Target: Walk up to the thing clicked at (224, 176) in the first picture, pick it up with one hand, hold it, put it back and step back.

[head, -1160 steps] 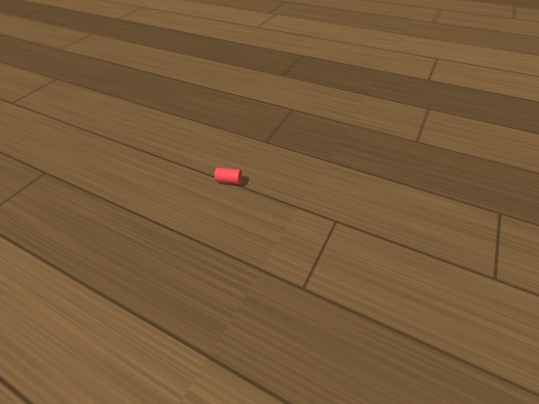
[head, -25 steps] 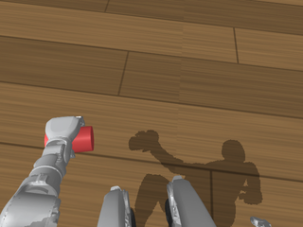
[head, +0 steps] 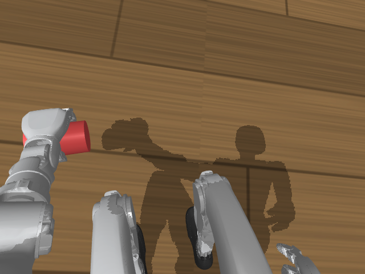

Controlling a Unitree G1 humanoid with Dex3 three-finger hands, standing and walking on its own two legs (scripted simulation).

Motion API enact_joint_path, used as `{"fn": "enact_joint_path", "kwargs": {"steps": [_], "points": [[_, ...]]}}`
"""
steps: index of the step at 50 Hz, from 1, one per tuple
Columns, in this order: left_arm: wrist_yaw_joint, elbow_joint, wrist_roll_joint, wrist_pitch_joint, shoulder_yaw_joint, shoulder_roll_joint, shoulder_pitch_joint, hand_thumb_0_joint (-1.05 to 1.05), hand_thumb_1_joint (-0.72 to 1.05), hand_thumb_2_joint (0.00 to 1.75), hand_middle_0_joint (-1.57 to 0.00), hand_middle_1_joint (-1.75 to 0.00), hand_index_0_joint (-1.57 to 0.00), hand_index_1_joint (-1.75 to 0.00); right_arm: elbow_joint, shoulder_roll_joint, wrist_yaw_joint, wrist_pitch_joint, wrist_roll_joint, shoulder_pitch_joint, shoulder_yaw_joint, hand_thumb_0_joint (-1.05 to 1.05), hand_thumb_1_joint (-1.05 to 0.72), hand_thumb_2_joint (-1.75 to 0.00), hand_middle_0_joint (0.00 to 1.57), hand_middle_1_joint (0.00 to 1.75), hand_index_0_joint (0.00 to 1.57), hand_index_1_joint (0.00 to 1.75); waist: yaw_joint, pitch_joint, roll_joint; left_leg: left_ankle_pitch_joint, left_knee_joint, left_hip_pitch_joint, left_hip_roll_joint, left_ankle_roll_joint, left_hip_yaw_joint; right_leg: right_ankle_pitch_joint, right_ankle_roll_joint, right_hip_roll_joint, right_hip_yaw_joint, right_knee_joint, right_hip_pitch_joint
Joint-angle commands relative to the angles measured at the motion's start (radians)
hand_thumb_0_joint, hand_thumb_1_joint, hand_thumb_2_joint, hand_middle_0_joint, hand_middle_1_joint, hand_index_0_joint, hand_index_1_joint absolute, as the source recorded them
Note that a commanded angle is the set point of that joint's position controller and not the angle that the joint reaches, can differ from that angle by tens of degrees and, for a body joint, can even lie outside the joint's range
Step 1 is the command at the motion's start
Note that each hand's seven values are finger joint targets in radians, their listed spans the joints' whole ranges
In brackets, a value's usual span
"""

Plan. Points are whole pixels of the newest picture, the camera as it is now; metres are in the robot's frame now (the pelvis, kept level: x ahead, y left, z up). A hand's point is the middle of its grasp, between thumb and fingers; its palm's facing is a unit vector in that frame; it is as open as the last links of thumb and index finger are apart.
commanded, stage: crouch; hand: left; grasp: from above
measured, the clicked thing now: (59, 139) +0.46 +0.24 -0.19
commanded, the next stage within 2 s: lower in 0.74 s
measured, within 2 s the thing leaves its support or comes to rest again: neither
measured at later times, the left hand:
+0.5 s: hand (67, 142) +0.46 +0.23 -0.24, palm faces -0.45 -0.02 -0.89, open 10.5 cm
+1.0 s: hand (69, 143) +0.47 +0.24 -0.28, palm faces -0.47 -0.02 -0.88, open 10.4 cm
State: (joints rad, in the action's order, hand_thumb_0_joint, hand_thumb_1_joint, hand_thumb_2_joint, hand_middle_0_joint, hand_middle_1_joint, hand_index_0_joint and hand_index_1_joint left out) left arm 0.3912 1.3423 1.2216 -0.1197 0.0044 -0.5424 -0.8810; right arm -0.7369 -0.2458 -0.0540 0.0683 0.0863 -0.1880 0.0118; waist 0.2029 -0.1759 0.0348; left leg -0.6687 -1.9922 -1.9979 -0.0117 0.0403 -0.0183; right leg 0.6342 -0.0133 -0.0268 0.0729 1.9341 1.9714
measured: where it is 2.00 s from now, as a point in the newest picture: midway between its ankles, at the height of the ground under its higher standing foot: (170, 257)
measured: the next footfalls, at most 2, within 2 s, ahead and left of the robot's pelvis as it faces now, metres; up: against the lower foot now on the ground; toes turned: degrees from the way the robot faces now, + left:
none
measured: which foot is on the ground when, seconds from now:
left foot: down 0.00-1.00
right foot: down 0.00-1.00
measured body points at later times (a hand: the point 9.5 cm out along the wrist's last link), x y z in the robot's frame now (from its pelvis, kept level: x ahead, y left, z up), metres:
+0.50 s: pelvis -0.01 -0.01 -0.07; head +0.23 +0.03 +0.30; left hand +0.48 +0.23 -0.19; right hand +0.02 -0.28 -0.19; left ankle +0.07 +0.10 -0.42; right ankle +0.09 -0.12 -0.42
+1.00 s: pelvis -0.01 +0.00 -0.10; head +0.24 +0.04 +0.27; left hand +0.49 +0.24 -0.23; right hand +0.01 -0.28 -0.21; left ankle +0.07 +0.10 -0.42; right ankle +0.09 -0.12 -0.42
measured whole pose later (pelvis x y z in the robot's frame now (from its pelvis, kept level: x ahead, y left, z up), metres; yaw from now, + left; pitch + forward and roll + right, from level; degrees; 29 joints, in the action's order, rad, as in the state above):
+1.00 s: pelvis -0.01 +0.00 -0.10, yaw -3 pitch +36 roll -7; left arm 0.40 1.50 1.27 -0.19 -0.06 -0.71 -1.02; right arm -0.74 -0.28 -0.14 0.09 0.14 -0.19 -0.05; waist 0.26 -0.04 0.00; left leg -0.70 -2.34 -2.27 -0.03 0.04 -0.06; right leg 0.64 -0.02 -0.02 0.12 2.25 2.23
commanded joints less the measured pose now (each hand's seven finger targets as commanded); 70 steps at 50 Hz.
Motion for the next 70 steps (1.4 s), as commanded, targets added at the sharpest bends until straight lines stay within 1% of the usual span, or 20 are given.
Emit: {"fn": "enact_joint_path", "kwargs": {"steps": [1, 6, 15, 17, 20, 21, 22, 31, 32, 33, 41, 48, 49, 53, 60, 62, 63, 65, 69, 70], "points": [[0.044, -0.194, -0.005, -0.010, -0.068, -0.271, -0.379, 0.00, 0.69, 0.85, -1.10, -0.58, -1.09, -0.60, 0.008, -0.217, -0.012, 0.014, 0.010, -0.234, 0.077, 0.00, -0.90, -0.90, 0.20, 0.30, 0.20, 0.30, 0.014, -0.704, 0.216, 0.309, 0.167, 0.555, 0.024, -0.021, -0.028, -0.271, -0.031, 0.028, 0.000, -0.166, -0.311], [0.033, -0.102, -0.002, -0.016, -0.056, -0.227, -0.303, 0.00, 0.73, 0.84, -1.11, -0.59, -1.10, -0.60, 0.015, -0.221, -0.038, 0.010, 0.019, -0.228, 0.082, 0.00, -0.90, -0.90, 0.20, 0.30, 0.20, 0.30, 0.022, -0.655, 0.188, 0.301, 0.122, 0.482, 0.024, -0.020, -0.030, -0.265, -0.030, 0.031, 0.010, -0.124, -0.270], [0.042, -0.138, 0.020, -0.058, -0.100, -0.323, -0.411, 0.00, 0.76, 0.82, -1.13, -0.60, -1.13, -0.61, 0.012, -0.235, -0.056, 0.008, 0.031, -0.232, 0.077, 0.00, -0.91, -0.90, 0.20, 0.30, 0.20, 0.30, 0.036, -0.665, 0.205, 0.246, 0.038, 0.386, 0.024, -0.011, -0.011, -0.250, -0.028, 0.046, 0.015, -0.055, -0.248], [0.049, -0.068, 0.025, -0.058, -0.078, -0.295, -0.388, 0.00, 0.75, 0.80, -1.12, -0.60, -1.12, -0.60, 0.001, -0.232, -0.058, 0.006, 0.032, -0.227, 0.072, 0.00, -0.90, -0.90, 0.20, 0.30, 0.20, 0.30, 0.034, -0.645, 0.169, 0.213, 0.022, 0.343, 0.025, -0.006, -0.008, -0.226, -0.026, 0.050, 0.014, -0.050, -0.241], [0.059, -0.098, 0.030, -0.071, -0.093, -0.339, -0.466, 0.00, 0.74, 0.80, -1.11, -0.61, -1.10, -0.61, -0.005, -0.241, -0.061, 0.009, 0.038, -0.227, 0.069, 0.00, -0.90, -0.90, 0.20, 0.30, 0.20, 0.30, 0.048, -0.641, 0.200, 0.174, 0.008, 0.315, 0.026, -0.006, -0.005, -0.193, -0.028, 0.053, 0.017, -0.031, -0.213], [0.058, -0.001, 0.038, -0.061, -0.076, -0.314, -0.399, 0.00, 0.74, 0.78, -1.11, -0.59, -1.11, -0.60, 0.002, -0.237, -0.062, 0.011, 0.038, -0.218, 0.064, 0.00, -0.91, -0.90, 0.20, 0.30, 0.20, 0.30, 0.037, -0.615, 0.181, 0.164, 0.004, 0.315, 0.026, -0.005, -0.005, -0.180, -0.029, 0.050, 0.017, -0.028, -0.204], [0.064, -0.091, 0.032, -0.072, -0.099, -0.359, -0.476, 0.00, 0.75, 0.78, -1.11, -0.60, -1.11, -0.60, -0.006, -0.240, -0.062, 0.011, 0.039, -0.219, 0.066, 0.00, -0.90, -0.90, 0.20, 0.30, 0.20, 0.30, 0.043, -0.630, 0.197, 0.157, -0.004, 0.310, 0.023, -0.004, -0.006, -0.173, -0.028, 0.051, 0.019, -0.020, -0.194], [0.076, -0.006, 0.043, -0.055, -0.104, -0.389, -0.496, 0.00, 0.73, 0.75, -1.11, -0.56, -1.10, -0.57, -0.011, -0.261, -0.063, 0.020, 0.050, -0.218, 0.041, 0.00, -0.90, -0.90, 0.20, 0.30, 0.20, 0.30, 0.059, -0.588, 0.230, 0.104, -0.031, 0.259, 0.022, -0.007, -0.019, -0.130, -0.032, 0.044, 0.035, 0.036, -0.115], [0.070, 0.067, 0.043, -0.044, -0.081, -0.354, -0.436, 0.00, 0.73, 0.74, -1.11, -0.54, -1.10, -0.55, -0.003, -0.259, -0.063, 0.019, 0.048, -0.208, 0.036, 0.00, -0.90, -0.90, 0.20, 0.30, 0.20, 0.30, 0.054, -0.572, 0.218, 0.113, -0.040, 0.260, 0.022, -0.004, -0.013, -0.141, -0.031, 0.048, 0.034, 0.032, -0.120], [0.070, -0.035, 0.030, -0.056, -0.098, -0.394, -0.524, 0.00, 0.72, 0.74, -1.11, -0.54, -1.10, -0.55, -0.014, -0.263, -0.062, 0.018, 0.048, -0.219, 0.037, 0.00, -0.90, -0.90, 0.20, 0.30, 0.20, 0.30, 0.066, -0.593, 0.207, 0.106, -0.047, 0.245, 0.020, -0.002, -0.016, -0.135, -0.030, 0.051, 0.040, 0.036, -0.129], [0.049, 0.005, 0.032, -0.056, -0.082, -0.387, -0.462, 0.00, 0.74, 0.74, -1.14, -0.53, -1.13, -0.55, -0.016, -0.267, -0.066, 0.018, 0.045, -0.234, 0.023, 0.00, -0.91, -0.91, 0.20, 0.30, 0.20, 0.30, 0.060, -0.588, 0.228, 0.148, -0.080, 0.226, 0.020, -0.006, -0.012, -0.176, -0.030, 0.053, 0.044, 0.067, -0.143], [0.045, 0.018, 0.042, -0.069, -0.098, -0.399, -0.456, 0.00, 0.69, 0.72, -1.13, -0.44, -1.10, -0.47, -0.001, -0.295, -0.076, 0.021, 0.052, -0.240, 0.016, 0.00, -0.90, -0.90, 0.20, 0.30, 0.20, 0.30, 0.088, -0.523, 0.223, 0.189, -0.109, 0.221, 0.016, -0.012, -0.037, -0.211, -0.030, 0.048, 0.065, 0.108, -0.077], [0.045, 0.045, 0.036, -0.071, -0.070, -0.359, -0.453, 0.00, 0.68, 0.70, -1.13, -0.43, -1.10, -0.46, -0.012, -0.283, -0.078, 0.021, 0.050, -0.236, 0.010, 0.00, -0.91, -0.90, 0.20, 0.30, 0.20, 0.30, 0.088, -0.522, 0.242, 0.182, -0.108, 0.213, 0.016, -0.015, -0.039, -0.204, -0.033, 0.052, 0.069, 0.119, -0.073], [0.067, 0.013, 0.061, -0.088, -0.125, -0.444, -0.473, 0.00, 0.71, 0.69, -1.15, -0.44, -1.12, -0.47, -0.002, -0.290, -0.084, 0.027, 0.061, -0.241, -0.002, 0.00, -0.90, -0.90, 0.20, 0.30, 0.20, 0.30, 0.097, -0.528, 0.271, 0.194, -0.141, 0.206, 0.017, -0.013, -0.032, -0.219, -0.030, 0.052, 0.073, 0.142, -0.072], [0.106, 0.057, 0.072, -0.100, -0.103, -0.432, -0.476, 0.00, 0.73, 0.64, -1.14, -0.45, -1.12, -0.46, -0.010, -0.295, -0.096, 0.039, 0.081, -0.222, -0.009, 0.00, -0.90, -0.90, 0.20, 0.30, 0.20, 0.30, 0.111, -0.522, 0.282, 0.137, -0.177, 0.187, 0.018, -0.011, -0.026, -0.171, -0.028, 0.059, 0.082, 0.159, -0.055], [0.122, 0.017, 0.070, -0.098, -0.139, -0.486, -0.492, 0.00, 0.71, 0.65, -1.13, -0.44, -1.11, -0.46, -0.005, -0.305, -0.094, 0.040, 0.082, -0.221, -0.008, 0.00, -0.90, -0.90, 0.20, 0.30, 0.20, 0.30, 0.099, -0.553, 0.289, 0.151, -0.182, 0.185, 0.016, -0.009, -0.026, -0.182, -0.026, 0.058, 0.083, 0.160, -0.066], [0.122, 0.093, 0.069, -0.086, -0.110, -0.443, -0.446, 0.00, 0.70, 0.64, -1.13, -0.43, -1.11, -0.45, 0.002, -0.302, -0.095, 0.042, 0.082, -0.211, -0.017, 0.00, -0.90, -0.90, 0.20, 0.30, 0.20, 0.30, 0.098, -0.529, 0.288, 0.131, -0.176, 0.172, 0.019, -0.009, -0.026, -0.162, -0.030, 0.057, 0.083, 0.166, -0.051], [0.137, 0.069, 0.079, -0.085, -0.130, -0.471, -0.460, 0.00, 0.69, 0.64, -1.12, -0.38, -1.09, -0.40, -0.009, -0.308, -0.095, 0.041, 0.083, -0.214, -0.014, 0.00, -0.89, -0.90, 0.20, 0.30, 0.20, 0.30, 0.096, -0.535, 0.295, 0.137, -0.182, 0.174, 0.015, -0.011, -0.032, -0.169, -0.028, 0.059, 0.089, 0.169, -0.038], [0.136, 0.124, 0.080, -0.079, -0.107, -0.451, -0.487, 0.00, 0.65, 0.62, -1.08, -0.38, -1.06, -0.40, -0.011, -0.318, -0.107, 0.057, 0.091, -0.217, -0.031, 0.00, -0.89, -0.90, 0.20, 0.30, 0.20, 0.30, 0.136, -0.462, 0.272, 0.134, -0.209, 0.134, 0.013, -0.007, -0.044, -0.176, -0.026, 0.059, 0.100, 0.191, -0.003], [0.140, 0.103, 0.073, -0.079, -0.143, -0.487, -0.486, 0.00, 0.67, 0.62, -1.09, -0.37, -1.07, -0.39, 0.013, -0.330, -0.107, 0.062, 0.094, -0.208, -0.029, 0.00, -0.89, -0.89, 0.20, 0.30, 0.20, 0.30, 0.135, -0.479, 0.251, 0.164, -0.222, 0.151, 0.012, -0.006, -0.047, -0.203, -0.022, 0.057, 0.103, 0.192, -0.017]]}}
